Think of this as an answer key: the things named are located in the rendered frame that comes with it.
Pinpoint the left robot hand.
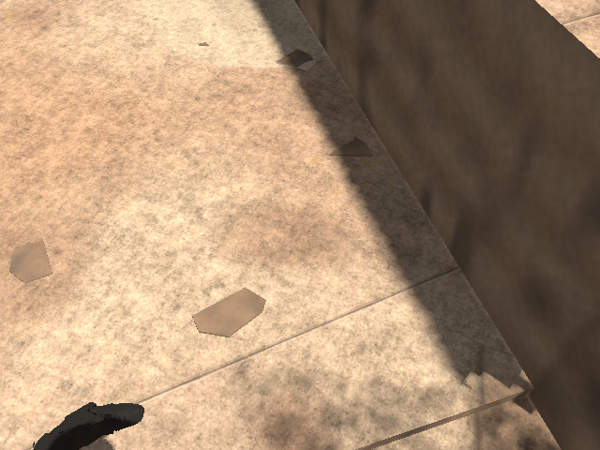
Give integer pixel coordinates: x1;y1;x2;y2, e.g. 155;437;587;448
33;402;144;450

